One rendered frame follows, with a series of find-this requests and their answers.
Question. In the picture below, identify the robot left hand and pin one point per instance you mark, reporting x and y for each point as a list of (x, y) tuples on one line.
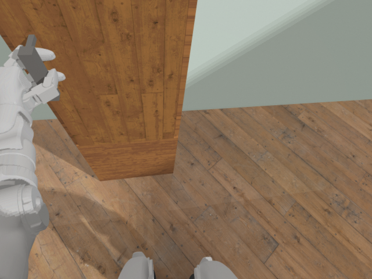
[(18, 89)]

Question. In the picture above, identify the left robot upper arm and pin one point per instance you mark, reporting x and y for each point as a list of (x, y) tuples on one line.
[(23, 214)]

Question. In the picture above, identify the left robot thigh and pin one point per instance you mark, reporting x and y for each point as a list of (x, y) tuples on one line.
[(138, 268)]

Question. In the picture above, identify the left robot shin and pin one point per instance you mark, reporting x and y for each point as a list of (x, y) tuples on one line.
[(137, 254)]

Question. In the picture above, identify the cupboard door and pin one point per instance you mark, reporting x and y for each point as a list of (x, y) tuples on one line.
[(121, 59)]

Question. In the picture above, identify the left robot forearm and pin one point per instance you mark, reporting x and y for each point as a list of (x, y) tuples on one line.
[(17, 152)]

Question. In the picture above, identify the handle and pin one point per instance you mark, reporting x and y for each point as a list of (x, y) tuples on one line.
[(33, 63)]

